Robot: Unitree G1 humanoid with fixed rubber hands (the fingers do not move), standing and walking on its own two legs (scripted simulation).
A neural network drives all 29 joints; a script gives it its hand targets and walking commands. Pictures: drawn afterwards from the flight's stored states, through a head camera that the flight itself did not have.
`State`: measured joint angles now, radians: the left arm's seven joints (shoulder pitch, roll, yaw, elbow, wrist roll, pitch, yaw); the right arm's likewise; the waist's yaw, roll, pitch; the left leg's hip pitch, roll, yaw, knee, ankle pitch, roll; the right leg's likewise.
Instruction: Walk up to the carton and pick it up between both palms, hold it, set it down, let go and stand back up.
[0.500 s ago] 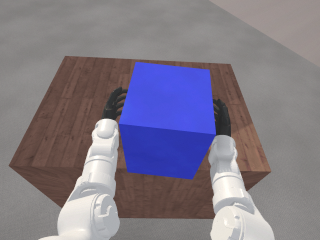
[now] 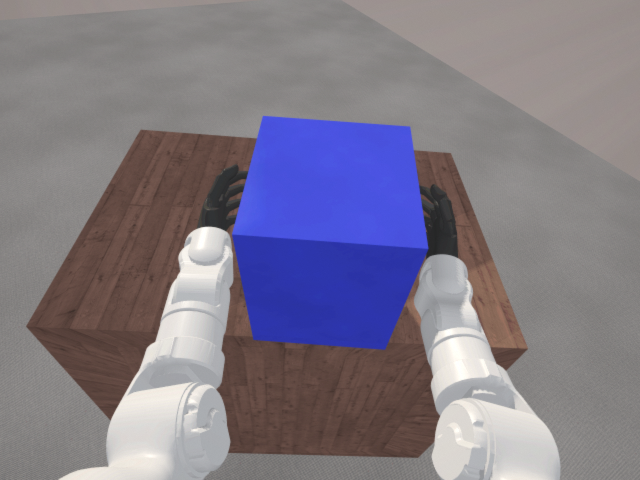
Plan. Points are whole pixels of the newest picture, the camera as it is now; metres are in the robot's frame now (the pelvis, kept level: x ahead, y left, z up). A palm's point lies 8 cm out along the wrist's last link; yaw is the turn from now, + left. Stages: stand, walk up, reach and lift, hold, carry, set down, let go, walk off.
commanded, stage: reach and lift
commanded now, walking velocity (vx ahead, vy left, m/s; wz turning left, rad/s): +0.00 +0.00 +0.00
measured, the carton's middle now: (327, 239) +0.43 +0.00 +0.07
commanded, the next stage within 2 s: none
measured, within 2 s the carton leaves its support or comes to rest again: neither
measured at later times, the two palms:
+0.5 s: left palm (212, 208) +0.40 +0.15 +0.14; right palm (445, 228) +0.39 -0.14 +0.14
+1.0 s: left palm (188, 185) +0.37 +0.16 +0.20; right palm (454, 203) +0.38 -0.13 +0.20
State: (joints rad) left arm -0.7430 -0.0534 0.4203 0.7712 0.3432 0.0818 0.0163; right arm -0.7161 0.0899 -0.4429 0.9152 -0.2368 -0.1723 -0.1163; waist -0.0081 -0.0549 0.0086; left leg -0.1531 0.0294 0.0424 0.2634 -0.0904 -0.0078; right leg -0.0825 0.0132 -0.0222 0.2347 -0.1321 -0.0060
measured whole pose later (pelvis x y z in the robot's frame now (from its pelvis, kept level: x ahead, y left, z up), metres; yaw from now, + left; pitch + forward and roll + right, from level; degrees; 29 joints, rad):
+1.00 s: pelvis -0.01 +0.00 +0.00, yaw +2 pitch -9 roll +0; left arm -0.76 -0.03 0.36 0.35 0.38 0.61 -0.02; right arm -0.82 0.01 -0.16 0.75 0.08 0.19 -0.17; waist -0.08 -0.07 0.05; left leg -0.03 0.01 0.01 0.30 -0.11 0.00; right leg 0.06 0.00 -0.06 0.27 -0.17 0.00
